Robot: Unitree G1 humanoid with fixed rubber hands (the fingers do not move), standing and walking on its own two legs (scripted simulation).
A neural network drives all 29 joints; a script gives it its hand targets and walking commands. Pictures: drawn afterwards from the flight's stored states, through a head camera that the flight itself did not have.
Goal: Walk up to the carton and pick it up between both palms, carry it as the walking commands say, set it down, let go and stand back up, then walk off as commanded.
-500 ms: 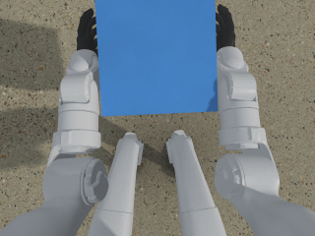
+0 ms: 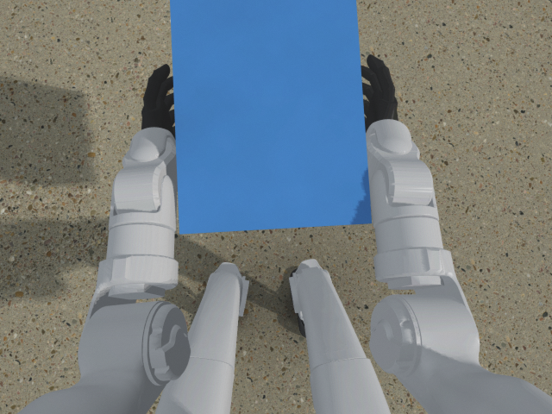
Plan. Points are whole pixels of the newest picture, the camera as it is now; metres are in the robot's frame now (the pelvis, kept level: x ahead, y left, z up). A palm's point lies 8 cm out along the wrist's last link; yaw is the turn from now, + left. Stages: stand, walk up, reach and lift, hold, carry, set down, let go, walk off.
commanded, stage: reach and lift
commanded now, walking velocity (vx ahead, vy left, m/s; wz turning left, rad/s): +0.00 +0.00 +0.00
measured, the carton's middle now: (270, 123) +0.49 +0.02 -0.08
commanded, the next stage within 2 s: none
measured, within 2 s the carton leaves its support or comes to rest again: neither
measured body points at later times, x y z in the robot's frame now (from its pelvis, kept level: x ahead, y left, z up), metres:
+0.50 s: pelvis +0.09 +0.02 +0.07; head +0.11 +0.01 +0.52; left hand +0.45 +0.17 +0.08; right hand +0.46 -0.12 +0.09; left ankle +0.13 +0.15 -0.64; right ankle +0.14 -0.10 -0.64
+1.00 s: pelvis +0.14 +0.02 +0.11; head +0.10 +0.01 +0.55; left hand +0.43 +0.17 +0.12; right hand +0.44 -0.12 +0.12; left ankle +0.13 +0.15 -0.64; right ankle +0.14 -0.10 -0.64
